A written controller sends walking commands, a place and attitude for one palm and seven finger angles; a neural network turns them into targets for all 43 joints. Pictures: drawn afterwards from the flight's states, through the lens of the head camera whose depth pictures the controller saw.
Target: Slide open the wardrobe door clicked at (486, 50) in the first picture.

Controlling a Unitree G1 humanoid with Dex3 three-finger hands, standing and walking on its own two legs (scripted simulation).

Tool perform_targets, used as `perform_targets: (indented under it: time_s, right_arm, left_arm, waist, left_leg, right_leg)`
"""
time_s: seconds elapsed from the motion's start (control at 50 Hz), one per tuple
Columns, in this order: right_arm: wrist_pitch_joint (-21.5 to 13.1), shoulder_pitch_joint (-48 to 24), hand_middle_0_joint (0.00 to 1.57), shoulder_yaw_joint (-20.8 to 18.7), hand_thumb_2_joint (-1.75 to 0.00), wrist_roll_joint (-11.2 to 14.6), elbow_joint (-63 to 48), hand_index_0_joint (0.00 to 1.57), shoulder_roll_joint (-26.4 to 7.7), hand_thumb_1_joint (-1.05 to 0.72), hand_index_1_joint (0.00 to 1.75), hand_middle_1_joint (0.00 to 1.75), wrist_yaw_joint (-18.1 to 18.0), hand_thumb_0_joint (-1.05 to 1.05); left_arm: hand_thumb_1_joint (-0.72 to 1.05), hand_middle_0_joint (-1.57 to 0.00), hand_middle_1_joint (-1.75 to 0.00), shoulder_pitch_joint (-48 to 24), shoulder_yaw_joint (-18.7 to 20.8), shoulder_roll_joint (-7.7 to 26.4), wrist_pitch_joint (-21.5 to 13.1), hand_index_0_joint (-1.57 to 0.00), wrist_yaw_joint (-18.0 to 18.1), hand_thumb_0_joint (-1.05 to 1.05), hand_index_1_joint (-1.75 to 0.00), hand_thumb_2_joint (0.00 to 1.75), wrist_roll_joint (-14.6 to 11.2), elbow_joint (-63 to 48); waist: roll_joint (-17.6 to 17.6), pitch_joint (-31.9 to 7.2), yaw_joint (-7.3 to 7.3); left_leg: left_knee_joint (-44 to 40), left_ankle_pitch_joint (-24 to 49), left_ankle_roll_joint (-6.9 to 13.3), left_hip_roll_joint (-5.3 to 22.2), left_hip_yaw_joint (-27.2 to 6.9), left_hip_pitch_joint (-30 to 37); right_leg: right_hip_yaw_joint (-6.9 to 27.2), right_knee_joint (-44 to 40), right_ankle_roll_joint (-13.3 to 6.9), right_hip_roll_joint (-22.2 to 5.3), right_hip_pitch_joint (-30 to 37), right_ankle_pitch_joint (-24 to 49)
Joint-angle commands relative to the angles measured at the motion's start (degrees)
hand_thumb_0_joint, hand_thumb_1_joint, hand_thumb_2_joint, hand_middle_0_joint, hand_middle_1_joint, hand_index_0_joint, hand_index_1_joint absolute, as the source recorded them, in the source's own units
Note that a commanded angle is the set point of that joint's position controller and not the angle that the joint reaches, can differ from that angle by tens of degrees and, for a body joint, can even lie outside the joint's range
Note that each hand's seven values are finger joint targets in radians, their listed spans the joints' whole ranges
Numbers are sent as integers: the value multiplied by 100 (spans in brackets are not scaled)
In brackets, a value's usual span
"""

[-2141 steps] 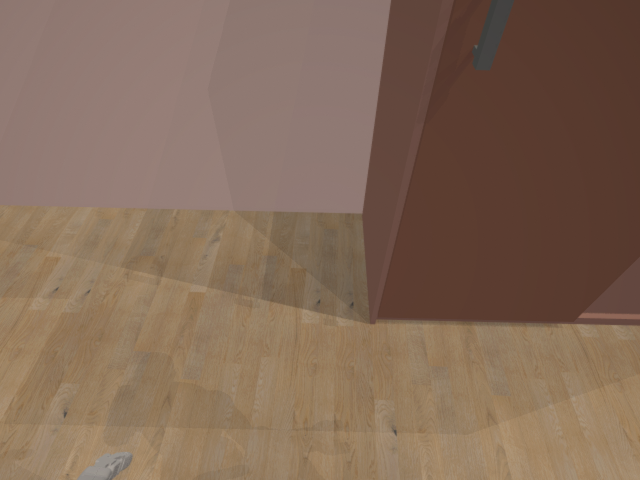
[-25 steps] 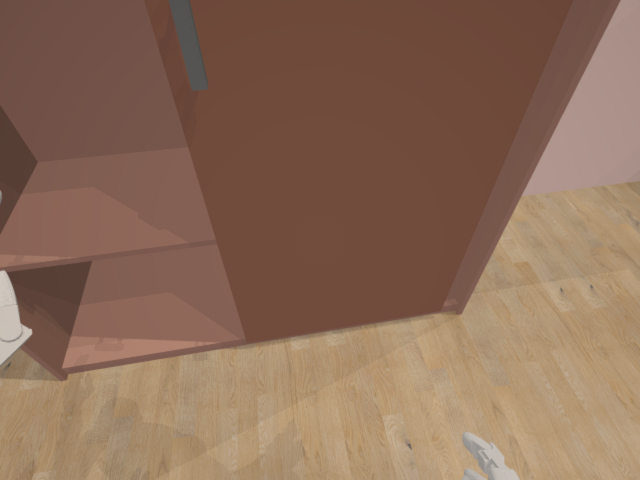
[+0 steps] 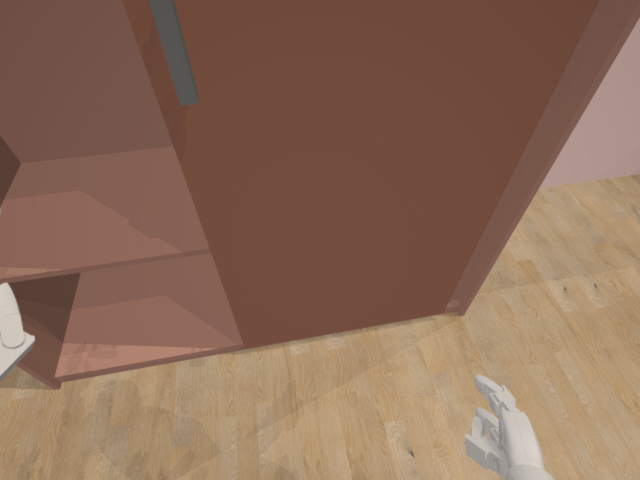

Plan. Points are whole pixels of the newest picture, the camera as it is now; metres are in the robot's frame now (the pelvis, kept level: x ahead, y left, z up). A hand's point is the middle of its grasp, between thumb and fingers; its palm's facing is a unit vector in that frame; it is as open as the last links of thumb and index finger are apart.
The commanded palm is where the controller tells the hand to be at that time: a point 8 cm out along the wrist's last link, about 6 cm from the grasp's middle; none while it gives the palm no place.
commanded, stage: stop stepping back and stand still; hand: left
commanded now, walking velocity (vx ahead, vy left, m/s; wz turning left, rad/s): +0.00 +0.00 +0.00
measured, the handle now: (175, 42) +0.57 +0.23 +0.25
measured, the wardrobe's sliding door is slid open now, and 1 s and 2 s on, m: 0.59 0.59 0.59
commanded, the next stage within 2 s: let the arm hang, fingers relaxed in 0.68 s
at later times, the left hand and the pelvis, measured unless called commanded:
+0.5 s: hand out of the picture +0.16 +0.30 +0.15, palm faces +0.45 -0.78 -0.44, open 7.4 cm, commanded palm +0.10 +0.33 +0.18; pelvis -0.04 +0.03 +0.01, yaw +1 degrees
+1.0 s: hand out of the picture +0.08 +0.26 -0.12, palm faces +0.00 -0.94 -0.34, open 7.4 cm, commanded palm none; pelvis -0.06 +0.03 -0.01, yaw +2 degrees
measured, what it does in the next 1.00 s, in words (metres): shifts its weight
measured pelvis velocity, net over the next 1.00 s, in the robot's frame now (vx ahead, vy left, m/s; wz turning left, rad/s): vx -0.06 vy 0.03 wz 0.03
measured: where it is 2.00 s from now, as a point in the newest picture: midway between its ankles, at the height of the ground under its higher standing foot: outside the picture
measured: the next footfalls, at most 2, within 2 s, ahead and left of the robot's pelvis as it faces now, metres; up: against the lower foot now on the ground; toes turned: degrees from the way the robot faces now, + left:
none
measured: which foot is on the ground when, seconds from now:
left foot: down 0.00-1.00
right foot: down 0.00-1.00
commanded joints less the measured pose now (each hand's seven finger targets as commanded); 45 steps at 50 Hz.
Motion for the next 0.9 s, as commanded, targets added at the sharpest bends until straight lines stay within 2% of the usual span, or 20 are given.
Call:
perform_targets:
  time_s: [0.0,0.04,0.06,0.08,0.14,0.16,0.18,0.24,0.32,0.44,0.46,0.52,0.56,0.74,0.76,0.78,0.8,0.82,0.84,0.88]
  right_arm:
    - [-177,-163,20,-249,-90,8,-804,20,-667,-90,30,30,-99,0]
    - [-165,-204,20,-241,-90,3,-806,20,-666,-90,30,30,-126,0]
    - [-174,-263,20,-237,-90,-1,-803,20,-680,-90,30,30,-152,0]
    - [-178,-225,20,-220,-90,-19,-800,20,-657,-90,30,30,-166,0]
    - [-199,-236,20,-213,-90,-30,-819,20,-667,-90,30,30,-174,0]
    - [-207,-280,20,-216,-90,-39,-807,20,-678,-90,30,30,-196,0]
    - [-210,-252,20,-192,-90,-48,-787,20,-636,-90,30,30,-195,0]
    - [-220,-247,20,-193,-90,-63,-753,20,-675,-90,30,30,-173,0]
    - [-243,-233,20,-203,-90,-67,-710,20,-702,-90,30,30,-177,0]
    - [-339,-259,20,-195,-90,-54,-681,20,-740,-90,30,30,-195,0]
    - [-361,-296,20,-196,-90,-70,-669,20,-749,-90,30,30,-222,0]
    - [-404,-245,20,-187,-90,-83,-659,20,-746,-90,30,30,-227,0]
    - [-431,-258,20,-209,-90,-95,-640,20,-757,-90,30,30,-235,0]
    - [-411,-236,20,-200,-90,-78,-609,20,-705,-90,30,30,-162,0]
    - [-777,-474,20,-416,-90,-24,817,20,-1449,-90,30,30,379,0]
    - [-209,-67,20,-483,-90,-3,817,20,-1730,-90,30,30,402,0]
    - [-14,-18,20,-464,-90,-5,622,20,-1646,-90,30,30,377,0]
    - [37,-87,20,-447,-90,-71,671,20,-1639,-90,30,30,363,0]
    - [115,-174,20,-388,-90,-114,675,20,-1655,-90,30,30,351,0]
    - [219,-223,20,-277,-90,-185,771,20,-1488,-90,30,30,344,0]
  left_arm:
    - [90,-20,-30,73,506,765,-140,-20,104,0,-30,90,-28,-774]
    - [90,-20,-30,-120,435,779,-119,-20,110,0,-30,90,-5,-911]
    - [90,-20,-30,-292,492,922,-117,-20,131,0,-30,90,-1,-1111]
    - [90,-20,-30,-307,456,891,-124,-20,144,0,-30,90,15,-1177]
    - [90,-20,-30,-402,441,916,-136,-20,182,0,-30,90,37,-1368]
    - [90,-20,-30,-435,595,1097,-154,-20,206,0,-30,90,40,-1456]
    - [90,-20,-30,-323,506,952,-162,-20,201,0,-30,90,36,-1348]
    - [90,-20,-30,-268,522,885,-176,-20,204,0,-30,90,29,-1066]
    - [90,-20,-30,-250,422,726,-196,-20,172,0,-30,90,16,-722]
    - [90,-20,-30,-577,173,618,-203,-20,150,0,-30,90,73,-745]
    - [90,-20,-30,-700,260,748,-215,-20,169,0,-30,90,93,-838]
    - [90,-20,-30,-773,233,720,-238,-20,187,0,-30,90,141,-921]
    - [90,-20,-30,-806,390,894,-262,-20,212,0,-30,90,163,-1065]
    - [90,-20,-30,-389,302,636,-242,-20,169,0,-30,90,94,-765]
    - [90,-20,-30,-796,-2118,-336,348,-20,-527,0,-30,90,442,3597]
    - [90,-20,-30,-997,-1848,-172,925,-20,-743,0,-30,90,461,3688]
    - [90,-20,-30,-1021,-1815,-142,1090,-20,-791,0,-30,90,483,3618]
    - [90,-20,-30,-1113,-1859,-201,1077,-20,-813,0,-30,90,502,3883]
    - [90,-20,-30,-1225,-1906,-149,1063,-20,-835,0,-30,90,520,4191]
    - [90,-20,-30,-1352,-2050,-180,1065,-20,-845,0,-30,90,539,4863]
  waist:
    - [-202,-1200,-18]
    - [-194,-1141,-10]
    - [-27,-1155,-1]
    - [50,-1182,1]
    - [368,-1042,24]
    - [511,-995,45]
    - [529,-888,37]
    - [482,-586,41]
    - [253,-365,3]
    - [299,-336,-1]
    - [446,-353,6]
    - [453,-427,27]
    - [543,-549,47]
    - [273,-585,36]
    - [237,-237,-249]
    - [392,-520,-167]
    - [421,-406,-160]
    - [442,-568,-108]
    - [201,-490,-63]
    - [-502,-563,23]
  left_leg:
    - [54,2989,195,264,-268,691]
    - [14,2785,205,246,-276,733]
    - [-8,2795,203,237,-281,770]
    - [-37,2811,204,240,-298,757]
    - [-201,2531,193,236,-397,737]
    - [-261,2326,202,248,-438,689]
    - [-334,2081,205,255,-483,571]
    - [-586,1176,196,238,-564,286]
    - [-793,168,178,181,-610,101]
    - [-1126,-387,189,202,-725,105]
    - [-1200,-494,199,205,-753,80]
    - [-1366,-637,216,235,-831,32]
    - [-1369,-541,219,224,-849,23]
    - [-1018,235,129,120,-658,228]
    - [-72,1861,111,437,-709,29]
    - [-170,2027,161,594,-776,163]
    - [-228,1776,250,664,-850,35]
    - [-359,1554,420,792,-1078,-324]
    - [-516,1306,558,838,-1274,-587]
    - [-484,1212,554,723,-1258,-659]
  right_leg:
    - [532,-99,276,-618,508,3950]
    - [572,-210,276,-611,393,3702]
    - [585,-199,259,-633,395,3691]
    - [543,-174,250,-620,449,3595]
    - [518,-278,237,-513,275,2780]
    - [535,-340,228,-505,244,2528]
    - [529,-405,221,-483,234,2229]
    - [537,-665,213,-394,77,1334]
    - [604,-945,186,-387,-85,734]
    - [497,-1016,240,-266,-143,374]
    - [494,-1003,239,-249,-93,356]
    - [425,-857,259,-174,75,454]
    - [416,-788,250,-166,243,597]
    - [459,-950,228,-257,110,939]
    - [8,-93,127,-611,-859,1195]
    - [315,-130,79,-774,-834,853]
    - [183,94,84,-629,-865,391]
    - [157,524,78,-512,-752,51]
    - [212,729,80,-439,-602,-61]
    - [326,526,83,-499,-302,194]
